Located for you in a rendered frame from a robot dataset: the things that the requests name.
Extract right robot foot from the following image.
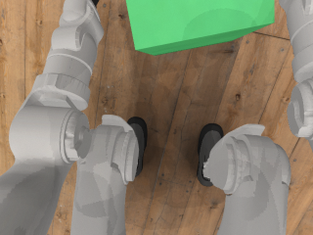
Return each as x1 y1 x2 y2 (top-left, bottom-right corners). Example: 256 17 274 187
197 123 224 187

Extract robot left forearm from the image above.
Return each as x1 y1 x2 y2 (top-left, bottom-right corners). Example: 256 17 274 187
9 0 105 150

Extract robot left upper arm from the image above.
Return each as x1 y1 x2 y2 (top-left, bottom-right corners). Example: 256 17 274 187
0 105 92 235

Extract robot right upper arm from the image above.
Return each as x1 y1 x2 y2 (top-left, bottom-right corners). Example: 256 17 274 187
287 77 313 153

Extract robot right forearm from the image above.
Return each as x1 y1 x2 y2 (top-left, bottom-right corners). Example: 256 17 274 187
279 0 313 83

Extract carton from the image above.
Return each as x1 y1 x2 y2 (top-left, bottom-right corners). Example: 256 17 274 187
125 0 275 56

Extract robot left shin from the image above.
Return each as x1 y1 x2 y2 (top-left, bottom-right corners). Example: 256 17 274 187
76 115 139 167

